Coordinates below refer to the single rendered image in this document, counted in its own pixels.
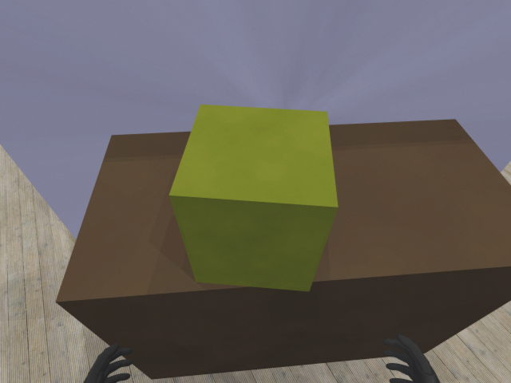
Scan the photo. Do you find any left robot hand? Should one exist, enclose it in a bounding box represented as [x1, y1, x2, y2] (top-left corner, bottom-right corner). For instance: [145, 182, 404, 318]
[83, 343, 133, 383]

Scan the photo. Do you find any pedestal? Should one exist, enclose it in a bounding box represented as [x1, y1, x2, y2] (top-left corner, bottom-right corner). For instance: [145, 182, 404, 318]
[56, 119, 511, 379]

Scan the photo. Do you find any right robot hand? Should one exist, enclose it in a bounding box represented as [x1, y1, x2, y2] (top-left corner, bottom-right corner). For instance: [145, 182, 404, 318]
[383, 334, 440, 383]

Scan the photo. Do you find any carton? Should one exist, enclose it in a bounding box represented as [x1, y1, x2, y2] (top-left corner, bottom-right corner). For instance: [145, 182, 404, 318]
[169, 105, 339, 291]

